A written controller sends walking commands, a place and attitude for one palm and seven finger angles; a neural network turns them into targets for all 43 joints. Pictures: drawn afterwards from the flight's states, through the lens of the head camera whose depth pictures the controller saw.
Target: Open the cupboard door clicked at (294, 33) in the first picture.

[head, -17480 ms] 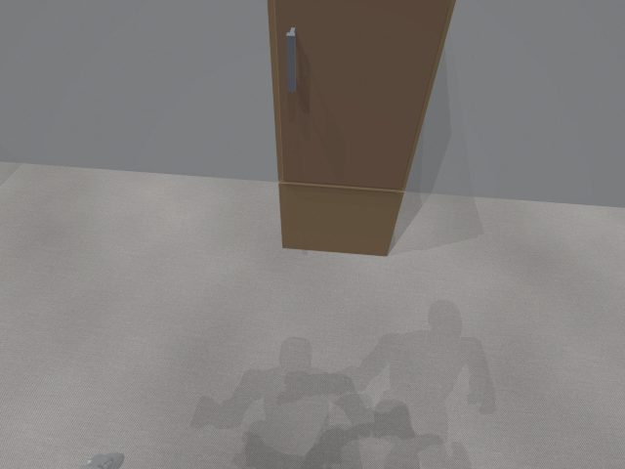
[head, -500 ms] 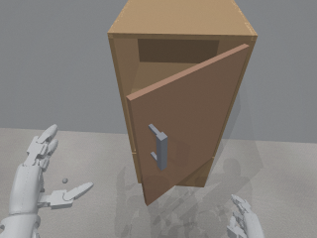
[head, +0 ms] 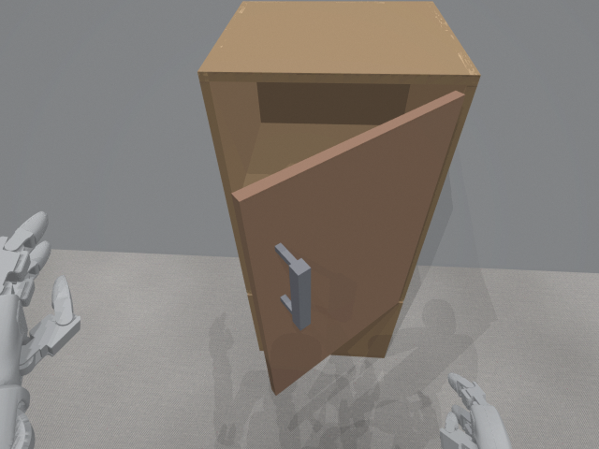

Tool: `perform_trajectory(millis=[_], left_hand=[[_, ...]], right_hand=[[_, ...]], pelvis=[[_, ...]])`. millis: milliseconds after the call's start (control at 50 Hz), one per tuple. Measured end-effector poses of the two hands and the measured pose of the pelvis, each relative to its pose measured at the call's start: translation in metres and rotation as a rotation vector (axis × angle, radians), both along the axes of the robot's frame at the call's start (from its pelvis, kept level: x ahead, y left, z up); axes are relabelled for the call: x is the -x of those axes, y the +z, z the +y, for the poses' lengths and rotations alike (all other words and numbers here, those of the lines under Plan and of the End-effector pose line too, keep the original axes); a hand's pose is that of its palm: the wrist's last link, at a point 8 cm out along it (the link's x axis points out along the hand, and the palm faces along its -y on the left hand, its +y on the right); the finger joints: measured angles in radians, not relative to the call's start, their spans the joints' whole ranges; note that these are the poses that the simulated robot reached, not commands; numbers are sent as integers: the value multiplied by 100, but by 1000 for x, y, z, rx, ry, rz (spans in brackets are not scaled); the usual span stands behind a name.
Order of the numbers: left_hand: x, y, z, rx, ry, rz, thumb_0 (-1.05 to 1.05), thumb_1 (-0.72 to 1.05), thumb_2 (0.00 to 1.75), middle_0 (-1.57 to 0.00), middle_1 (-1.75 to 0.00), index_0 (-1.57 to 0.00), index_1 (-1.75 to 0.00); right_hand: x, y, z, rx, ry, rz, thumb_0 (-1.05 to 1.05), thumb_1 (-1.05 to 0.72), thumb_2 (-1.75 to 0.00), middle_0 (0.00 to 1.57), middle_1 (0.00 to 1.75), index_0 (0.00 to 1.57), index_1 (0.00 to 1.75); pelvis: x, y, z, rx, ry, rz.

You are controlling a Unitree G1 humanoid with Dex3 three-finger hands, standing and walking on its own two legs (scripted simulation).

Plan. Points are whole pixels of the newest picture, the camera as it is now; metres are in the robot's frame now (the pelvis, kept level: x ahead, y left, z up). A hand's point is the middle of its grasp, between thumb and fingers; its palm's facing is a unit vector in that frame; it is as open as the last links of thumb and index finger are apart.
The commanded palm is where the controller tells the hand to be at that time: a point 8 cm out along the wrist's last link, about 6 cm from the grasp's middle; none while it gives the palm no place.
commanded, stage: draw the hand back to the body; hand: left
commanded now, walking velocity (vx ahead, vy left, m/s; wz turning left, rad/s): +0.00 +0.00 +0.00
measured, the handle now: (292, 287) +0.32 +0.06 +0.05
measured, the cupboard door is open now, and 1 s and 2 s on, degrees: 41 41 41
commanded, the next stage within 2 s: step back with the hand held close in 0.20 s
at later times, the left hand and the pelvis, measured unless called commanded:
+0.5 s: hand (80, 319) +0.19 +0.26 +0.15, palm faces +0.38 -0.80 -0.47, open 7.4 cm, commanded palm +0.13 +0.30 +0.17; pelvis -0.01 +0.00 +0.00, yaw -1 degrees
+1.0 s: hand out of the picture +0.09 +0.28 +0.15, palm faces +0.43 -0.74 -0.51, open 7.4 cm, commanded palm +0.03 +0.32 +0.17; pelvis -0.11 +0.02 -0.02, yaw +0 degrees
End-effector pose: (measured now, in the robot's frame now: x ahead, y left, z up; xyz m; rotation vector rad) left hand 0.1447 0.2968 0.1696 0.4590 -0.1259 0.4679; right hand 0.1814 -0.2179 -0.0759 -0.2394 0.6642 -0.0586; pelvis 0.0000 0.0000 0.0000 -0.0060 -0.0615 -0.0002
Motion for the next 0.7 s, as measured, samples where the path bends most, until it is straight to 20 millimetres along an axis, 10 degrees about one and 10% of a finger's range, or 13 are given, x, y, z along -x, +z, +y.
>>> perform_trajectory(millis=[440,700], left_hand=[[-3,2,-2,-46,-35,13,1,88,90,-21,-31,-21,-30],[7,-1,2,-130,-175,71,1,88,90,-21,-31,-22,-30]], right_hand=[[11,0,-11,3,-37,23,1,-90,-90,20,30,21,30],[59,5,-18,43,-162,62,1,-90,-90,20,30,21,30]], pelvis=[[9,1,-6,13,-11,29],[43,-3,14,5,-47,67]])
